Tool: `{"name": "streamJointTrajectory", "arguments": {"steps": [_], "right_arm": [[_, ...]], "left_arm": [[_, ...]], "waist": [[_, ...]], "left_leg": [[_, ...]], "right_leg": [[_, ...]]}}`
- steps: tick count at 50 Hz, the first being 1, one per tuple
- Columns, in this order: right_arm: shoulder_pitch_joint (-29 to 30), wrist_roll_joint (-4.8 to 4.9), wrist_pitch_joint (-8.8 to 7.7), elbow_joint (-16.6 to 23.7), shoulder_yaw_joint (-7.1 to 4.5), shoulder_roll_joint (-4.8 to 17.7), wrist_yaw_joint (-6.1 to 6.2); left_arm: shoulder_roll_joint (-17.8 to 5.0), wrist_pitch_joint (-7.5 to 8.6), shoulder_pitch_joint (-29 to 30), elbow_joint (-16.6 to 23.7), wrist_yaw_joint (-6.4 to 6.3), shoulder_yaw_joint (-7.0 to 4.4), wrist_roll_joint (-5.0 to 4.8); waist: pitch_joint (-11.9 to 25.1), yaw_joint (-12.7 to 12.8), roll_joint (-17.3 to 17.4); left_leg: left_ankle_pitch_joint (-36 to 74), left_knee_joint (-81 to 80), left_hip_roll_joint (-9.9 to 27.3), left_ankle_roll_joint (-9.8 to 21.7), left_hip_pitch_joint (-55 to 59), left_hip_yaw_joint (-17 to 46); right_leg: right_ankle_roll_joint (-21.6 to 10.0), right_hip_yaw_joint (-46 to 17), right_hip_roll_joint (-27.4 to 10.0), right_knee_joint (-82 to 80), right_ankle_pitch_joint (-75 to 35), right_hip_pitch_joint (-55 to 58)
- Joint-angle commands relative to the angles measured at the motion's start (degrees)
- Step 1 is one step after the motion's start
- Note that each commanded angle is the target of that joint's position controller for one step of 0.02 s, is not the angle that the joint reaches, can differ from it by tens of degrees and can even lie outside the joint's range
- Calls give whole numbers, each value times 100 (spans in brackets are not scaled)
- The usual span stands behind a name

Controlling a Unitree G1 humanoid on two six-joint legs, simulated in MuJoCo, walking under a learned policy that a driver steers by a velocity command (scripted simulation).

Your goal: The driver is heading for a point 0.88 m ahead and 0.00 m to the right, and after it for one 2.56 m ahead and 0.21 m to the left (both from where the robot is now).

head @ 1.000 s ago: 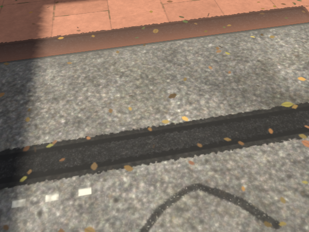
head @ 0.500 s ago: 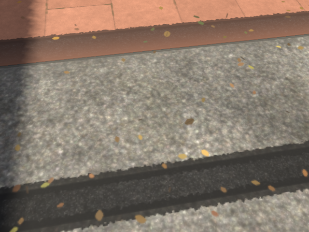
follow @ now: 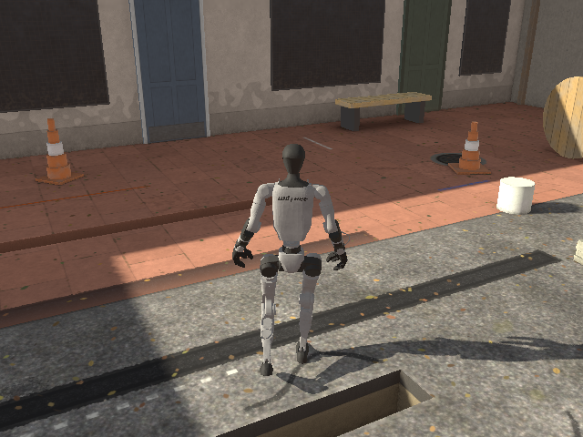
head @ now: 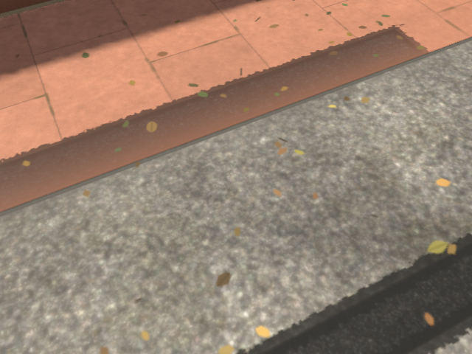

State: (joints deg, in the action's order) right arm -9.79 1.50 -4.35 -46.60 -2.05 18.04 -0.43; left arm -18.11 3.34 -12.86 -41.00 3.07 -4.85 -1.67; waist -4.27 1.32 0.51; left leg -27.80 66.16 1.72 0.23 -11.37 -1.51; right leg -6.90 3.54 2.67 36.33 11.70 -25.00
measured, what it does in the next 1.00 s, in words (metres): walks ahead: left foot, then right foot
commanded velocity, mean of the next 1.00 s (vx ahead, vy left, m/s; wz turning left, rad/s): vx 0.50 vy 0.00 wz -0.22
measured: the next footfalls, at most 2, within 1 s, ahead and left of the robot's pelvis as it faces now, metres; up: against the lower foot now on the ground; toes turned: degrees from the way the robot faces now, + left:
left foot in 0.40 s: +0.45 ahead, +0.13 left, +0.00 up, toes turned -15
right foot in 0.90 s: +0.64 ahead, -0.19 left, +0.00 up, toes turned -14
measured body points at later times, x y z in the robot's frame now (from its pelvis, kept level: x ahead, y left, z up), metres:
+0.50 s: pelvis +0.31 +0.05 +0.01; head +0.33 +0.04 +0.46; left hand +0.45 +0.31 -0.10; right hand +0.40 -0.25 -0.08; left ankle +0.41 +0.13 -0.72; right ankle +0.15 -0.05 -0.63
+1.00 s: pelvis +0.56 -0.06 +0.01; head +0.59 -0.08 +0.46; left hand +0.81 +0.14 -0.06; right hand +0.53 -0.34 -0.12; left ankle +0.47 +0.11 -0.63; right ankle +0.60 -0.18 -0.72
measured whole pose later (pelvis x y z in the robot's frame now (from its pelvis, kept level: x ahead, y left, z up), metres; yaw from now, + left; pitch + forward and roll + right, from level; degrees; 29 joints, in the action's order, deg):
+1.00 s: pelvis +0.56 -0.06 +0.01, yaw -11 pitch +2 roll +0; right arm -21.0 1.7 -3.4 -49.7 -2.5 17.4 -0.4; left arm -14.4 4.9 -7.3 -35.8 1.0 -2.1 0.3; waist -0.9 -2.4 1.7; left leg -24.6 63.7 1.0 0.6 -20.4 3.1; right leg -1.7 3.1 -0.5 30.1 10.4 -22.1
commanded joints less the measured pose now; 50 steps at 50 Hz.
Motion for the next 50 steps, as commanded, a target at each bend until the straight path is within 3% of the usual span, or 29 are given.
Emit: {"name": "streamJointTrajectory", "arguments": {"steps": [1,2,3,6,9,11,14,17,19,20,21,22,23,24,25,26,27,29,32,36,40,42,43,44,45,46,47,48,50], "right_arm": [[626,-4,-488,791,-42,533,-18],[515,-71,-459,748,-85,621,-34],[368,-80,-393,727,-125,683,-55],[500,-184,-234,747,-83,456,-51],[1052,-191,-161,852,5,234,-41],[1369,-157,-159,960,17,181,-64],[1490,-94,-194,1076,-53,321,-110],[1258,-102,-270,1022,-158,489,-137],[476,-171,-315,811,-306,688,-115],[-310,-247,-334,705,-384,918,-90],[-1047,-329,-301,573,-524,1487,-68],[-1364,-150,-263,330,-516,1299,-145],[-1037,-87,-239,408,-386,812,-125],[-732,-126,-184,460,-305,587,-114],[-526,-178,-148,431,-248,494,-116],[-399,-221,-153,426,-206,383,-107],[-350,-233,-162,405,-180,318,-95],[-466,-154,-196,314,-194,380,-68],[-583,-114,-204,209,-257,642,-22],[-913,-37,-129,42,-263,769,-8],[-1352,14,20,-177,-258,812,3],[-1316,20,97,-200,-299,935,28],[-1198,27,117,-181,-304,969,40],[-1176,-3,106,-148,-257,839,36],[-1033,-136,60,59,-120,477,25],[-1743,-101,-44,172,54,-118,17],[-1502,26,-81,79,-95,454,10],[-1056,103,-82,216,-190,687,2],[-687,5,-6,290,-220,576,19]], "left_arm": [[-707,219,-760,343,-57,-151,80],[-567,225,-610,438,-79,-74,165],[-537,221,-522,514,-100,-42,185],[-712,180,-512,566,-206,-66,95],[-850,104,-628,552,-309,-102,92],[-918,59,-846,472,-337,-134,64],[-845,5,-973,362,-356,-125,-18],[-761,-85,-972,277,-454,-124,43],[-646,-137,-890,301,-441,-84,103],[-383,-144,-837,396,-426,22,173],[63,-93,-1666,469,-425,157,128],[-108,-27,-1894,433,-429,180,-18],[-616,-11,-1259,437,-427,57,-96],[-715,-1,-577,590,-419,45,-23],[-636,28,-236,688,-391,57,67],[-560,35,-217,701,-362,38,119],[-461,27,-317,669,-332,55,107],[-262,6,-350,661,-308,115,94],[-108,42,134,805,-303,206,162],[-7,117,875,941,-227,265,101],[-69,198,1434,1160,-129,221,47],[-210,246,1244,1139,-94,153,52],[-331,260,819,1021,-113,75,72],[-582,257,87,809,-168,-64,121],[-1002,232,-957,682,-249,-193,246],[-1342,157,-1221,598,-253,-256,277],[-814,137,-1298,577,-256,-141,239],[-603,147,-982,549,-266,-60,188],[-295,185,-319,515,-225,32,194]], "waist": [[811,235,-100],[824,73,-99],[798,-36,-150],[460,-123,14],[173,109,-349],[177,312,-445],[231,311,-549],[259,199,-766],[579,-196,-876],[1298,-565,-676],[2205,-390,865],[2312,-433,1845],[1440,-578,971],[946,-592,425],[544,-473,192],[434,-295,316],[436,-194,474],[440,-142,535],[383,-243,372],[289,-535,324],[142,-648,358],[241,-432,429],[463,-138,415],[967,211,325],[1840,672,-171],[2597,368,-1666],[2398,570,-1201],[1587,521,-961],[836,185,-671]], "left_leg": [[697,616,204,241,-2946,759],[932,343,283,225,-2585,807],[1051,72,320,157,-2414,793],[1302,-993,324,-187,-2311,543],[2498,-2477,147,-458,-2016,398],[3065,-3088,-37,-526,-1669,292],[3185,-3598,-58,-452,-1632,500],[2954,-3821,-3,-264,-1476,505],[2627,-4071,-150,33,-554,226],[2587,-3866,398,334,680,692],[1879,-4076,1673,1239,2709,3018],[163,-5003,2157,1669,3188,5003],[-512,-5144,1997,1425,2587,4436],[-58,-5120,1727,1223,1850,3472],[584,-5237,1462,1206,1102,2849],[1106,-5335,1247,1176,693,2428],[1455,-5452,1091,1157,441,2139],[2037,-5616,1033,1267,291,1752],[2737,-5768,1040,1333,238,1265],[2916,-5768,912,1154,350,792],[3060,-5432,1107,1042,783,1018],[3406,-5084,1195,939,920,1161],[3966,-4637,1078,830,809,1061],[4288,-3763,769,669,467,852],[3041,-2088,398,417,-636,599],[-278,-210,-334,95,-2637,322],[-491,555,-121,83,-3196,880],[-3,713,94,87,-3492,831],[734,341,435,19,-3157,703]], "right_leg": [[-1181,-3321,-1684,-2182,114,2823],[-1126,-2937,-1479,-2233,-322,2478],[-1106,-2744,-1382,-2302,-519,2273],[-1048,-2256,-1225,-2407,-1015,1488],[-782,-1784,-867,-2447,-641,952],[-630,-1769,-843,-2408,-483,859],[-516,-2100,-1060,-2038,-273,1330],[-358,-2303,-1286,-1581,-588,1843],[-137,-2174,-1005,-744,-1785,1949],[87,-1902,-716,493,-1676,1551],[568,-1303,53,2628,124,-199],[686,-1364,238,3721,2084,-1522],[653,-1505,-106,4184,1737,-2027],[615,-1211,-346,4097,1302,-1999],[587,-1075,-516,3752,1014,-1845],[575,-1048,-724,3370,766,-1594],[584,-984,-819,3154,627,-1320],[643,-822,-879,2717,592,-1246],[745,-675,-936,1662,-30,-1298],[758,-466,-758,272,-1087,-971],[661,-456,-544,-459,-1030,-780],[535,-454,-433,-764,-753,-313],[426,-357,-330,-1016,-787,411],[273,-355,-371,-1053,-854,1618],[-112,-1385,-1437,-791,-1001,3307],[-892,-3702,-2785,-1217,-120,4896],[-856,-4149,-2668,-1604,653,4583],[-657,-3289,-2487,-1733,562,3936],[-502,-2197,-2044,-2138,-110,2615]]}}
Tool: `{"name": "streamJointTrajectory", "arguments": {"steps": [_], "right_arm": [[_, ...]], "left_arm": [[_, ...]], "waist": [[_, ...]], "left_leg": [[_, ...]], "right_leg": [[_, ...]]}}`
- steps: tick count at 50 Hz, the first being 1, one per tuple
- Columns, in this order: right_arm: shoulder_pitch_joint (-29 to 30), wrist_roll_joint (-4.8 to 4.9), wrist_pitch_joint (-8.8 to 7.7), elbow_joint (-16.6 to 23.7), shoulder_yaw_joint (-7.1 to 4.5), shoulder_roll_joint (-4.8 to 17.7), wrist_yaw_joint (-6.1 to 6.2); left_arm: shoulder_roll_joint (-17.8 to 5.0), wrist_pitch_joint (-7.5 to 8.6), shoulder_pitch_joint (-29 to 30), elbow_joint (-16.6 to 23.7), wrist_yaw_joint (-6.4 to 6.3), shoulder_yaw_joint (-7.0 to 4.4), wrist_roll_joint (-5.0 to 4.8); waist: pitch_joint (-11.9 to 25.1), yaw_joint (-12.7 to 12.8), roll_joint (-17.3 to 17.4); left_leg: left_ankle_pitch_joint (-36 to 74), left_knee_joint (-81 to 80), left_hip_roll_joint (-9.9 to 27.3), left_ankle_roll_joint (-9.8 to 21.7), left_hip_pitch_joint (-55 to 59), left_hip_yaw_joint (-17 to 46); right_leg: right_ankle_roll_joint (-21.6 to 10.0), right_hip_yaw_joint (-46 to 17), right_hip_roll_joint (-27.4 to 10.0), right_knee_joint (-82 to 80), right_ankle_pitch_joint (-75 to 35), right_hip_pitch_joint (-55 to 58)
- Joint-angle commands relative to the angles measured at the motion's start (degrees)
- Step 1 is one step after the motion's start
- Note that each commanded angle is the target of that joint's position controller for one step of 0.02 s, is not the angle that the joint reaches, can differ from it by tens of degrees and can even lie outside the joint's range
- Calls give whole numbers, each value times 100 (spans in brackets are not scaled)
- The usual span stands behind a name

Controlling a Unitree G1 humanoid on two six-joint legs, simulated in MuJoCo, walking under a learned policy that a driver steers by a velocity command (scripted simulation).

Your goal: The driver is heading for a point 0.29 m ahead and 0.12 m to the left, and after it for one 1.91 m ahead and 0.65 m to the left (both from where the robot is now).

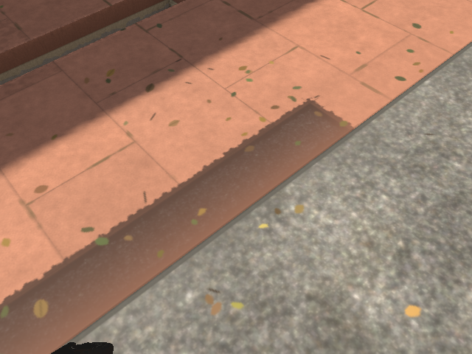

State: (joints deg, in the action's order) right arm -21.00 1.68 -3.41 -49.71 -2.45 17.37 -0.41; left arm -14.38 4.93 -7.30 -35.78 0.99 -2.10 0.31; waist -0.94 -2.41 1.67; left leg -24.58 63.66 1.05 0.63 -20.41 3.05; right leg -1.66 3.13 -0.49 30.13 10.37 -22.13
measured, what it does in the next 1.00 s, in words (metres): walks ahead, turning left: left foot, then right foot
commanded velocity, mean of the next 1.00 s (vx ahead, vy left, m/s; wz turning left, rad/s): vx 0.23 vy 0.00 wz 0.51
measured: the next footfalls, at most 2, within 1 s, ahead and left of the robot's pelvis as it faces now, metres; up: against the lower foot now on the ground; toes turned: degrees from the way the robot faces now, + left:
left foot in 0.38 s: +0.34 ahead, +0.17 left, +0.00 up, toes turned +14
right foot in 0.86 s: +0.42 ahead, -0.03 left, +0.00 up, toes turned +36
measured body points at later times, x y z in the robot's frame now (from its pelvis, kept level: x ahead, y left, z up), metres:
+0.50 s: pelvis +0.22 +0.06 -0.01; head +0.27 +0.09 +0.44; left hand +0.26 +0.37 -0.13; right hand +0.47 -0.15 -0.10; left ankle +0.30 +0.16 -0.73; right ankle +0.15 -0.11 -0.63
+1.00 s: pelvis +0.31 +0.04 +0.01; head +0.34 +0.04 +0.46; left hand +0.27 +0.35 -0.08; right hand +0.60 -0.11 -0.09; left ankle +0.25 +0.15 -0.67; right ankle +0.39 -0.05 -0.73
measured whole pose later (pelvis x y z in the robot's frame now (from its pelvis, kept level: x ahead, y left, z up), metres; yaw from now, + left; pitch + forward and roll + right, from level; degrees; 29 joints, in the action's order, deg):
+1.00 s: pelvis +0.31 +0.04 +0.01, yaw +33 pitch +2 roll +1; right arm -10.3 0.1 2.3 -37.0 -4.8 18.8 1.1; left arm -15.2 1.4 -11.8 -41.8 -1.1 -3.2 0.6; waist 0.1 1.1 2.2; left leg -23.7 56.3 -6.5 -1.4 -28.6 7.5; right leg -0.5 -2.9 0.1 27.0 13.0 -16.0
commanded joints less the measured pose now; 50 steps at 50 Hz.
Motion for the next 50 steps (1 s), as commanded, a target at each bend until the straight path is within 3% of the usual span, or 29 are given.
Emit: {"name": "streamJointTrajectory", "arguments": {"steps": [1,3,5,11,15,17,18,19,20,21,22,23,24,25,26,28,31,36,40,42,43,44,45,46,47,48,49,50], "right_arm": [[337,-10,-20,574,-196,541,11],[294,15,121,584,-168,289,7],[508,-22,191,704,-171,217,9],[1523,-74,127,1022,-88,57,-197],[1825,-129,138,1329,-165,212,-314],[1338,-146,165,1294,-302,461,-336],[673,-144,165,1136,-441,688,-308],[88,-162,198,1000,-601,1062,-191],[157,-169,263,1059,-685,1698,-45],[287,-257,190,1417,-616,1707,-104],[383,-215,173,1511,-549,1325,-155],[700,-115,149,1489,-487,1081,-149],[973,-55,163,1500,-436,885,-114],[1173,-73,194,1538,-401,779,-64],[1269,-158,225,1590,-392,772,-37],[1330,-221,240,1613,-423,836,10],[1246,-157,317,1600,-478,977,129],[1327,-124,492,1687,-473,938,233],[1215,-117,558,1708,-473,900,200],[1327,-63,605,1747,-438,823,208],[1196,-52,618,1741,-385,666,222],[826,-131,616,1715,-290,328,212],[1009,-86,547,1900,-370,597,208],[965,-186,483,1802,-464,964,204],[1001,-147,484,1699,-488,981,183],[934,-164,511,1589,-445,791,181],[954,-186,507,1579,-398,660,158],[997,-161,467,1552,-340,497,114]], "left_arm": [[-564,73,-675,-31,-7,-220,37],[-555,159,-486,-134,-9,-259,38],[-683,206,-479,-255,-45,-321,55],[-1009,125,-666,-526,-177,-442,25],[-1224,-55,-759,-665,-260,-522,-130],[-1360,-143,-622,-631,-304,-575,-244],[-1321,-187,-532,-601,-313,-563,-286],[-1156,-173,-724,-610,-296,-497,-223],[-428,-137,-1210,-417,-242,-283,190],[-611,-69,-1595,-394,-181,-204,108],[-1039,-59,-968,-366,-156,-308,-100],[-1005,-79,-573,-229,-196,-287,-142],[-969,-127,-462,-303,-286,-287,-37],[-1047,-201,-461,-286,-340,-321,24],[-1072,-277,-512,-281,-343,-340,26],[-899,-342,-612,-315,-357,-302,54],[-756,-391,-426,-296,-382,-248,75],[-729,-432,39,-184,-329,-232,11],[-779,-302,119,-133,-250,-261,-33],[-784,-241,-221,-236,-192,-298,-45],[-934,-226,-360,-274,-181,-349,8],[-1302,-260,-276,-175,-203,-407,119],[-1490,-306,-324,-263,-183,-459,297],[-1192,-285,-217,-146,-189,-400,215],[-983,-287,-154,-144,-214,-344,113],[-927,-285,-162,-167,-229,-321,12],[-895,-277,-253,-242,-245,-298,-59],[-887,-279,-396,-305,-257,-280,-53]], "waist": [[328,370,-873],[143,196,-791],[1,146,-628],[-299,437,-388],[-187,431,-561],[176,119,-712],[510,-250,-575],[871,-508,-133],[1287,97,1512],[2681,82,1266],[2539,-255,332],[1779,-134,163],[1254,29,-154],[1019,200,-29],[930,337,127],[933,434,209],[1060,374,219],[799,208,537],[755,111,761],[786,339,776],[826,351,588],[934,82,-608],[609,86,-1970],[576,189,-1423],[480,199,-1055],[383,187,-961],[229,265,-1022],[151,323,-1024]], "left_leg": [[637,432,617,-54,-1934,288],[853,254,666,-132,-1687,255],[1218,-57,687,-182,-1860,304],[2691,-2006,557,-86,-1658,-116],[2367,-2672,273,111,-1288,-492],[1881,-2843,-88,323,-609,-752],[2195,-3263,-332,490,246,-832],[3440,-3604,-279,703,1439,-489],[6460,-3023,1152,1360,3050,1462],[5780,-3546,2173,2538,3917,3739],[5029,-3890,1851,2286,3624,3178],[4323,-4010,1546,1988,2944,2552],[3909,-4142,1302,1741,2187,2222],[3791,-4285,1166,1652,1509,2030],[3715,-4412,1054,1584,1028,1931],[4064,-4441,921,1562,593,1706],[3724,-4396,787,1474,506,1677],[1393,-4526,511,1177,260,2042],[1723,-4233,541,1120,577,2506],[2067,-3897,406,934,620,2525],[1733,-3575,180,693,370,2325],[82,-2420,-425,336,-197,1513],[-1149,-1471,-1048,52,-1245,610],[-863,-567,-674,-107,-1445,804],[-393,-320,-583,-161,-1595,754],[-107,-235,-518,-253,-1734,638],[135,-170,-449,-323,-1962,597],[291,-268,-411,-349,-1930,423]], "right_leg": [[-967,-1741,-1580,-1747,-199,1861],[-985,-1233,-1529,-2071,-643,1398],[-1009,-809,-1547,-2220,-1051,1330],[-775,381,-1379,-2219,-1611,1547],[-540,700,-1503,-1469,-3183,2099],[-370,773,-1464,-527,-4336,2285],[-199,891,-1269,430,-4351,2136],[140,977,-932,1790,-3241,1411],[545,900,-165,3848,2244,-559],[674,-464,414,5276,3366,-1449],[548,-945,113,5318,2793,-1662],[463,-840,-52,4907,2233,-1900],[481,-835,-253,4504,1858,-1831],[479,-886,-339,4170,1629,-1503],[463,-887,-326,3971,1505,-1146],[515,-791,-213,3478,1407,-852],[640,-819,-82,2760,1036,-813],[669,-941,79,1736,535,-616],[546,-945,220,804,784,-220],[386,-808,201,-336,224,421],[225,-986,-190,-845,-316,988],[-248,-2098,-1426,-1113,-1078,1535],[-1184,-3366,-2091,-1418,-1180,1364],[-1348,-3426,-2113,-1487,-235,1371],[-1108,-2962,-1765,-1513,812,1390],[-880,-2700,-1450,-1577,1571,1510],[-859,-2671,-1399,-1672,1811,1635],[-833,-2479,-1284,-1776,1803,1624]]}}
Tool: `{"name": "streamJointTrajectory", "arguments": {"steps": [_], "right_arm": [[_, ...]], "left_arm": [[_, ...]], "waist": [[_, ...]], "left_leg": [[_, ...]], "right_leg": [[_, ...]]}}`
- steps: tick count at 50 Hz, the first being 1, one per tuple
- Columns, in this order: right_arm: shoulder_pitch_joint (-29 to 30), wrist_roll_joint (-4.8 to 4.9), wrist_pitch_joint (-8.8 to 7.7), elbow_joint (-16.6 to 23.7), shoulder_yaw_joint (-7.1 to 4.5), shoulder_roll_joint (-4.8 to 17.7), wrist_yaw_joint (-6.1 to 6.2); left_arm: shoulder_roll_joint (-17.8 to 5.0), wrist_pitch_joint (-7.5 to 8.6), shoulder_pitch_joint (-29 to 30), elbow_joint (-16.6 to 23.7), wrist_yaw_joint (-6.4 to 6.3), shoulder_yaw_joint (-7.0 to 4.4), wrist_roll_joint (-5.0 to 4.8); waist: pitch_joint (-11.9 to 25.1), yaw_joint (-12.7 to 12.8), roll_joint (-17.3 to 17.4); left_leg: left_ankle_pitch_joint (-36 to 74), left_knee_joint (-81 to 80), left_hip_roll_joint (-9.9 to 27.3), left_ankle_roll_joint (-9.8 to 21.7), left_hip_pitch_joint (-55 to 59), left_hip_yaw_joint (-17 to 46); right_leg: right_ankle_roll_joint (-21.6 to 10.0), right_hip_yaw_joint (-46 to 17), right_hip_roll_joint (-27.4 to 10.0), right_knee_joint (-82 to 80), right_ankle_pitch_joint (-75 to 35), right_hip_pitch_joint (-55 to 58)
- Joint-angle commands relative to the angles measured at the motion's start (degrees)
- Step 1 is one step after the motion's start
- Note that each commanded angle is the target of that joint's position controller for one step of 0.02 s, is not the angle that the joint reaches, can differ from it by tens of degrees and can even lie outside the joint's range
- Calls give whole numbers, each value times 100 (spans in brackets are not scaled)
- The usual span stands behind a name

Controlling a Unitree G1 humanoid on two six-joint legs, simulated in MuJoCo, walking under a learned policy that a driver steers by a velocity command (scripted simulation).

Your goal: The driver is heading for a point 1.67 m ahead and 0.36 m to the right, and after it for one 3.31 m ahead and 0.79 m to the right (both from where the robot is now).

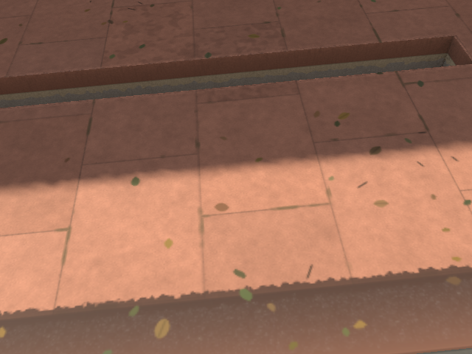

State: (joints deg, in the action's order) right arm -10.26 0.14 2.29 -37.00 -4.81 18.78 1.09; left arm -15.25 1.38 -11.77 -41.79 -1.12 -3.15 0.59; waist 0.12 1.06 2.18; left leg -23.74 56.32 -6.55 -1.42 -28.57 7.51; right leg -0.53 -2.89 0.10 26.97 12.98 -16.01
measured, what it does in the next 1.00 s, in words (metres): walks ahead, turning right: left foot, then right foot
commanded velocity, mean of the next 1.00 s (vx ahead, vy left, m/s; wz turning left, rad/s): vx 0.43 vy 0.00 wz -0.32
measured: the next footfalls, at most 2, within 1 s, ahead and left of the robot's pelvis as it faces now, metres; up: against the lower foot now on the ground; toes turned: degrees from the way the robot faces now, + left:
left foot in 0.24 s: +0.10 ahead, +0.14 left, +0.00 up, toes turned -2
right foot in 0.70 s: +0.40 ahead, -0.16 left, +0.00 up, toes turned -17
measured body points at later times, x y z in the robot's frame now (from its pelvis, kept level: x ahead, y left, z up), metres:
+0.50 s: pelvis +0.14 +0.03 +0.00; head +0.16 +0.04 +0.45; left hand +0.32 +0.28 -0.11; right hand +0.13 -0.25 -0.11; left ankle +0.06 +0.15 -0.74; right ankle +0.24 -0.15 -0.67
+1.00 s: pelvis +0.40 -0.08 +0.00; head +0.42 -0.11 +0.45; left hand +0.59 +0.14 -0.10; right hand +0.47 -0.40 -0.08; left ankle +0.62 +0.03 -0.67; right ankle +0.36 -0.14 -0.74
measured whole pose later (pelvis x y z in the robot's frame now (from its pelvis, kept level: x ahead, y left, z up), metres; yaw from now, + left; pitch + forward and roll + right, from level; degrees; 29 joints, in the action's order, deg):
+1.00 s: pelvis +0.40 -0.08 +0.00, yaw -25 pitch +1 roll +0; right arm -6.4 -1.0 -5.5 -38.9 -2.6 17.7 0.2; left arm -16.0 3.1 -17.5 -40.3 0.4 -3.2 -0.5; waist -2.4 3.0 1.8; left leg -2.5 46.0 6.4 -3.4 -39.3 5.0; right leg -5.7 -5.5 7.3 19.7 10.7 -9.7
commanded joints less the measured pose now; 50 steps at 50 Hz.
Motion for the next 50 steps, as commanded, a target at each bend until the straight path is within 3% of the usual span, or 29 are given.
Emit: {"name": "streamJointTrajectory", "arguments": {"steps": [1,5,7,9,11,12,13,14,15,16,19,22,25,27,30,32,33,34,35,36,37,38,39,40,42,44,46,50], "right_arm": [[55,19,-159,309,-72,299,-73],[573,42,-384,408,71,18,-145],[606,69,-482,406,70,51,-173],[240,111,-569,265,21,144,-192],[-409,108,-603,51,-64,286,-136],[-1132,64,-605,-55,-118,465,-60],[-1532,-57,-558,-107,-241,1053,-17],[-1648,-91,-595,-242,-294,1085,-57],[-1369,-31,-670,-229,-163,671,-76],[-1093,-6,-726,-216,-83,431,-87],[-719,-62,-790,-257,-15,184,-93],[-720,-89,-824,-366,-40,220,-81],[-719,-50,-811,-479,-71,381,-46],[-888,0,-788,-606,-105,516,-20],[-1036,85,-709,-762,-148,658,-23],[-1019,93,-627,-775,-195,851,4],[-1008,92,-572,-765,-217,946,28],[-954,104,-531,-739,-209,969,53],[-1020,53,-564,-657,-148,875,84],[-1689,-159,-688,-334,156,-61,-22],[-1184,5,-919,-301,124,349,-100],[-510,240,-1016,-70,29,662,-140],[-334,213,-1080,9,80,583,-115],[-314,65,-1092,-41,67,559,-71],[-551,-36,-955,-95,11,604,-65],[-601,-107,-827,-122,36,479,-57],[-266,-143,-771,-17,92,328,-43],[619,-100,-844,115,221,71,-132]], "left_arm": [[-820,77,-62,258,-48,-183,-68],[-1036,108,-315,164,-29,-246,-107],[-1149,97,-504,77,24,-268,-158],[-1176,50,-478,57,68,-262,-243],[-888,61,-438,54,89,-167,-238],[-433,115,-201,149,123,-33,-167],[-15,232,-218,396,123,88,-159],[-597,297,-24,505,74,-64,-281],[-895,299,-60,443,80,-176,-329],[-874,275,-172,329,102,-201,-307],[-594,226,-125,249,160,-173,-219],[-379,185,17,341,216,-111,-208],[-245,178,511,567,308,-24,-178],[-183,180,878,740,391,26,-172],[-295,171,1155,954,503,5,-197],[-496,147,997,1021,536,-90,-185],[-681,118,552,952,526,-190,-185],[-950,88,-300,759,479,-348,-204],[-1312,18,-1210,550,361,-529,-218],[-1973,35,-1163,556,294,-609,-257],[-1570,102,-1386,726,289,-481,-230],[-1284,166,-1180,640,302,-388,-153],[-1196,207,-831,650,295,-353,-165],[-1051,221,-403,723,284,-306,-138],[-888,241,24,883,257,-245,-22],[-889,280,39,816,225,-247,-84],[-973,288,-82,710,155,-261,-97],[-955,264,-448,462,95,-233,-138]], "waist": [[-24,50,-1109],[-68,291,-1267],[-137,296,-1332],[-151,34,-1217],[74,-342,-971],[460,-716,-527],[744,-742,938],[359,-837,986],[-118,-682,802],[-330,-531,818],[-529,-347,534],[-442,-310,350],[-577,-410,275],[-701,-519,186],[-739,-487,127],[-393,-262,299],[-37,16,392],[450,511,327],[927,944,-12],[1573,217,-1740],[2502,622,-1164],[1574,707,-900],[920,452,-483],[533,177,-218],[330,-205,-431],[189,-289,-418],[5,-220,-399],[-99,219,-545]], "left_leg": [[324,202,405,-158,-1050,-270],[462,-1396,592,-93,-103,-766],[296,-2077,500,-14,536,-873],[933,-3038,423,136,1360,-945],[1402,-3538,625,299,2830,-758],[1000,-3635,1410,472,3929,37],[-88,-4030,2641,1033,4533,1771],[-1110,-4397,3129,1587,3852,2607],[-1487,-4513,2853,1515,3646,2313],[-1128,-4614,2569,1326,3492,1796],[988,-4829,2160,1039,3017,432],[2167,-4891,2020,1054,2777,-428],[2480,-4973,1939,1000,2450,-1037],[2528,-5011,2049,971,2489,-1245],[3260,-4729,2235,871,3008,-1481],[5383,-3985,2262,752,3324,-1682],[6355,-3236,2221,683,3380,-1777],[6640,-2091,2079,545,2985,-1917],[5463,-531,1873,325,1703,-1890],[-362,1810,761,-51,-834,-1591],[-1002,2538,487,9,-1309,-178],[-466,2517,766,120,-1805,-103],[48,2022,1015,204,-1725,-164],[331,1522,1199,189,-1402,-189],[600,1106,1358,121,-710,-147],[739,683,1360,-59,-551,-283],[1326,40,1309,-225,-636,-397],[3096,-1794,1053,-250,-108,-554]], "right_leg": [[-935,-1693,-1252,-1552,1461,1009],[-944,-1177,-1130,-1600,805,763],[-1052,-1216,-1148,-1556,700,441],[-1072,-1325,-1135,-1391,788,93],[-777,-1268,-879,-891,793,-650],[-419,-919,-459,188,1165,-1444],[-69,-101,134,1798,1711,-2635],[-39,-262,-128,2918,2025,-3158],[-103,-462,-305,3434,1598,-3472],[-117,-455,-373,3600,1143,-3559],[-33,-453,-501,3562,30,-3356],[143,-291,-494,3089,-680,-3129],[156,52,-496,1995,-1409,-2622],[39,250,-480,1476,-1561,-2416],[-249,450,-377,1015,-1219,-2284],[-499,781,-26,961,-682,-1689],[-638,931,215,982,-414,-1057],[-836,979,453,752,-565,210],[-1070,300,209,676,-595,1967],[-2138,-3010,-1466,224,515,3964],[-2412,-4703,-1907,-783,1400,4207],[-2034,-3906,-1746,-1021,1105,3638],[-1845,-3216,-1503,-1049,611,2714],[-1710,-2684,-1288,-1079,-40,1843],[-1693,-2177,-1014,-1337,-787,831],[-1749,-1810,-912,-1479,-1249,285],[-1687,-1433,-756,-1554,-1440,-24],[-1285,-908,-441,-1475,-1021,-168]]}}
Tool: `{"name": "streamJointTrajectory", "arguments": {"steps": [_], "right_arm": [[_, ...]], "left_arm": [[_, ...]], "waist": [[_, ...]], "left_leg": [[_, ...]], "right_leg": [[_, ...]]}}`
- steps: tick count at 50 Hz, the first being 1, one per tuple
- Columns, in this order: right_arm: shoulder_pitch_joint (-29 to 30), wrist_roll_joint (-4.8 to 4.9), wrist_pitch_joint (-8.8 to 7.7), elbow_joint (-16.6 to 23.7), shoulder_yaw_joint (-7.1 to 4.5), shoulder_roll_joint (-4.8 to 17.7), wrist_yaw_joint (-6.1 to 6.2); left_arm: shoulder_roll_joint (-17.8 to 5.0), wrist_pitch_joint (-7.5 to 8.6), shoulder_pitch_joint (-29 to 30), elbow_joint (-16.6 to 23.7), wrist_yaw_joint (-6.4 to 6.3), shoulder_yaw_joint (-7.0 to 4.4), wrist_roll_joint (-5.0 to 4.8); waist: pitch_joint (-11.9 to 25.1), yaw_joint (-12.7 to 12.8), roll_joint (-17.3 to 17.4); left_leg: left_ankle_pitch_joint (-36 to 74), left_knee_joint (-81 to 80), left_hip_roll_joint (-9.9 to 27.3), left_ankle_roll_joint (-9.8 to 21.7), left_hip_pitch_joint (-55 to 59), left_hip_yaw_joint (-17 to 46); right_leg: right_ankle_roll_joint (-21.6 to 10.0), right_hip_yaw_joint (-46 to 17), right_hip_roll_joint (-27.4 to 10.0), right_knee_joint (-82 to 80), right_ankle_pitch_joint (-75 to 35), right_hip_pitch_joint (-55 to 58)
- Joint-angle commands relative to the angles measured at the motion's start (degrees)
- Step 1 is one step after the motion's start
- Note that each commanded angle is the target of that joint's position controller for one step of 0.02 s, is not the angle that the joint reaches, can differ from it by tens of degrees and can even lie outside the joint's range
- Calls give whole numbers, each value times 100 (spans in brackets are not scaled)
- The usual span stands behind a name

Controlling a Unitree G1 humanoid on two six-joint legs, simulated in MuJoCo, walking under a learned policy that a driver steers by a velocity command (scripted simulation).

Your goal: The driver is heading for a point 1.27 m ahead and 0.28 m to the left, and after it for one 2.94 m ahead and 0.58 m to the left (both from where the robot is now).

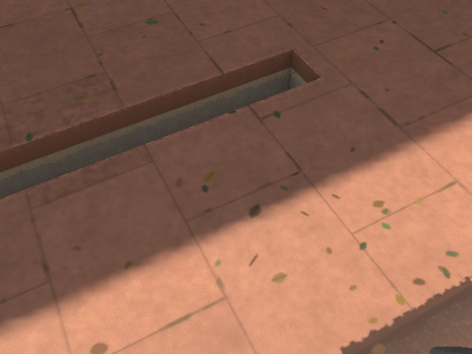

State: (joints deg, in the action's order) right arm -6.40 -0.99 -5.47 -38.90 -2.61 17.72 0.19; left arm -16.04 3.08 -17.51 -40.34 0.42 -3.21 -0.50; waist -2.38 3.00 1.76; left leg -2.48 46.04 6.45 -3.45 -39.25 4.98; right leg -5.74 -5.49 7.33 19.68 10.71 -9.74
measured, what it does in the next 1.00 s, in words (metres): walks ahead, turning left: left foot, then right foot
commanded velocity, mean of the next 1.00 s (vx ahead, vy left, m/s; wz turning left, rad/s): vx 0.19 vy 0.00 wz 0.34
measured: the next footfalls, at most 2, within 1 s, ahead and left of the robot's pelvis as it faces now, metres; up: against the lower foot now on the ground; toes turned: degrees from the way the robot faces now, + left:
left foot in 0.18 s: +0.30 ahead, +0.14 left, +0.00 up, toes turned -1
right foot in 0.62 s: +0.32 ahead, -0.08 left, +0.00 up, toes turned +19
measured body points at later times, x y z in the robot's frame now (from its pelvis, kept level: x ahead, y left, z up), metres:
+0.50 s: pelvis +0.19 +0.05 -0.01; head +0.24 +0.06 +0.44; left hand +0.32 +0.34 -0.11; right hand +0.36 -0.22 -0.11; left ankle +0.26 +0.15 -0.75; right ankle +0.26 -0.11 -0.71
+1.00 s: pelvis +0.26 +0.05 +0.00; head +0.28 +0.05 +0.45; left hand +0.20 +0.34 -0.11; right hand +0.54 -0.11 -0.09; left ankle +0.23 +0.19 -0.72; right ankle +0.28 -0.09 -0.75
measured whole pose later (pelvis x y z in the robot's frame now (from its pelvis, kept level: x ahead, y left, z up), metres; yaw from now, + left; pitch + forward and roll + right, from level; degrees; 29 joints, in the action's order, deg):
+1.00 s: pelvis +0.26 +0.05 +0.00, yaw +25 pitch +2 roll +0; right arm -10.1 1.0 0.8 -36.3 -3.6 17.0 -1.3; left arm -16.9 2.0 -16.9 -42.5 -0.6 -3.9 -0.8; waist 0.6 4.0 0.4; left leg -18.8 40.9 2.5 -1.2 -24.3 -0.2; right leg 0.5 5.1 -3.7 20.9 14.2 -8.5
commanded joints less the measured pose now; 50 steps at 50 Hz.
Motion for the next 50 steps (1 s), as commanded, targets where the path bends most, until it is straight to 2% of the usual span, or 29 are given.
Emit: {"name": "streamJointTrajectory", "arguments": {"steps": [1,3,6,7,8,9,10,11,12,13,14,15,17,19,22,25,27,30,31,32,33,34,35,36,37,39,42,46,50], "right_arm": [[424,55,-91,344,6,187,-74],[617,74,-135,393,-15,287,-137],[587,40,-184,414,-75,416,-230],[409,45,-182,370,-100,462,-245],[-4,34,-184,252,-147,533,-240],[-495,0,-201,147,-212,728,-221],[-1005,-99,-198,153,-263,1139,-207],[-1141,-49,-93,64,-245,1046,-213],[-1239,148,16,99,-208,783,-222],[-847,200,103,204,-201,738,-194],[-601,177,185,282,-191,718,-165],[-424,150,252,336,-192,740,-132],[-218,74,341,391,-220,742,-100],[-207,49,396,416,-270,801,-53],[-241,138,494,431,-347,912,50],[-232,160,608,462,-372,912,103],[-285,159,671,470,-384,904,116],[-205,222,762,514,-378,850,146],[-334,239,774,505,-335,705,154],[-534,199,768,555,-253,402,138],[-478,217,703,696,-323,589,130],[-685,137,673,558,-453,995,124],[-795,186,708,404,-516,1073,121],[-901,189,781,293,-501,941,148],[-832,183,831,319,-461,806,143],[-483,226,815,513,-370,588,64],[25,230,702,766,-310,486,-15],[99,187,574,837,-183,240,-115],[-166,214,476,678,-169,297,-182]], "left_arm": [[-917,94,-21,240,-58,-233,-40],[-917,68,-186,91,-62,-216,-31],[-894,-13,-294,-57,-90,-189,35],[-903,-35,-229,-77,-96,-189,53],[-899,-47,-76,-62,-107,-182,47],[-819,-39,-47,-27,-119,-147,72],[-582,6,-362,103,-129,-52,203],[-417,27,-1095,-51,-102,30,194],[-891,-8,-869,-39,-72,-51,129],[-982,-74,-237,122,-79,-95,20],[-954,-145,204,226,-117,-99,25],[-919,-219,386,298,-161,-119,56],[-682,-307,234,308,-224,-89,69],[-554,-305,134,237,-280,-64,98],[-557,-318,321,236,-300,-68,106],[-559,-304,632,325,-269,-77,80],[-578,-234,763,379,-227,-92,55],[-599,-103,538,310,-154,-144,21],[-799,-84,430,296,-164,-213,63],[-1258,-122,488,384,-208,-307,197],[-1373,-168,578,354,-184,-356,388],[-1056,-151,790,480,-190,-269,349],[-799,-149,1006,532,-213,-203,265],[-718,-161,1075,542,-233,-183,166],[-668,-168,1014,510,-258,-162,86],[-737,-197,743,431,-310,-175,66],[-901,-168,340,336,-332,-247,93],[-1094,-64,272,233,-222,-331,26],[-1172,6,264,51,-12,-351,-106]], "waist": [[133,127,-514],[35,217,-561],[222,173,-648],[316,60,-692],[511,-201,-676],[891,-450,-508],[1717,-435,306],[2414,-284,1408],[2476,-478,844],[1783,-541,431],[1283,-549,49],[935,-445,-86],[698,-177,287],[834,-144,520],[1084,-208,496],[952,-301,603],[878,-356,696],[833,-160,728],[872,-156,535],[902,-344,-617],[655,-387,-1871],[641,-404,-1376],[585,-472,-1000],[606,-490,-809],[509,-372,-869],[320,-148,-1107],[292,165,-1096],[235,156,-1051],[100,-54,-1045]], "left_leg": [[1165,-978,-313,-34,1069,-319],[1253,-1381,-370,93,965,-325],[743,-1713,-504,420,932,-355],[522,-1775,-574,540,1127,-391],[616,-1996,-719,690,1671,-506],[1708,-2078,-552,887,2533,-380],[3905,-1581,477,1486,4267,820],[4577,-1707,1569,2460,5565,2519],[3246,-2020,1394,2393,5467,2892],[2246,-2177,1174,2156,4916,2469],[1692,-2374,950,1983,4224,2143],[1317,-2564,802,1878,3551,1950],[857,-2837,392,1699,2674,1625],[1087,-2846,250,1737,2433,1453],[442,-2815,178,1691,2324,1532],[-596,-2856,70,1577,2143,1794],[-753,-2769,57,1526,2238,2034],[-532,-2387,-119,1288,2267,2220],[-931,-2057,-350,1042,1990,2066],[-2220,-971,-896,680,1255,1305],[-3285,265,-1470,396,529,365],[-3154,1319,-1109,184,495,440],[-2838,1736,-1053,84,479,380],[-2445,1963,-944,-9,335,256],[-2100,2134,-844,-74,55,183],[-1756,1931,-695,-134,-196,-147],[-1658,1222,-513,-155,-334,-280],[-1654,58,-386,70,535,-500],[-1500,-1194,-558,426,1868,-802]], "right_leg": [[-748,-714,-1233,-751,-616,-734],[-692,-737,-1382,-476,-1126,-287],[-489,-820,-1637,183,-2236,562],[-402,-791,-1654,442,-2680,711],[-269,-645,-1513,912,-3376,744],[-44,-390,-1199,1722,-3520,583],[286,-174,-747,3274,-1782,-526],[758,131,-179,4931,2391,-1886],[828,-217,-364,5321,2613,-2235],[892,-170,-552,5527,2285,-2629],[907,-41,-653,5402,2030,-2772],[906,-37,-770,5095,1797,-2675],[911,51,-792,4195,1586,-2105],[989,164,-666,3585,1492,-1769],[1050,66,-613,2978,928,-1492],[1039,-1,-541,2460,684,-1330],[985,-30,-497,2044,707,-1238],[790,77,-492,624,92,-541],[620,-148,-919,178,-214,-5],[73,-1294,-2151,-112,-522,481],[-741,-2393,-2907,-358,-1369,154],[-930,-2213,-2990,-262,-1607,88],[-718,-1630,-2651,-123,-1653,65],[-474,-1217,-2325,-127,-912,235],[-419,-1070,-2233,-244,-218,358],[-408,-848,-2091,-601,838,450],[-476,-790,-2259,-812,1219,872],[-493,-348,-2324,-943,1058,476],[-507,-10,-2288,-826,888,-152]]}}
Keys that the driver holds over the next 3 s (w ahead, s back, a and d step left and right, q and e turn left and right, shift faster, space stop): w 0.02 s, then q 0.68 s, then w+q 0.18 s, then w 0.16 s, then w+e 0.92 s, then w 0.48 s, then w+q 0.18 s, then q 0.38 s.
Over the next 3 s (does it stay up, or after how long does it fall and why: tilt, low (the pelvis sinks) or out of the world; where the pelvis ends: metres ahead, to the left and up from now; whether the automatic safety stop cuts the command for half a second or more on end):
stays up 1.17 0.20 -0.03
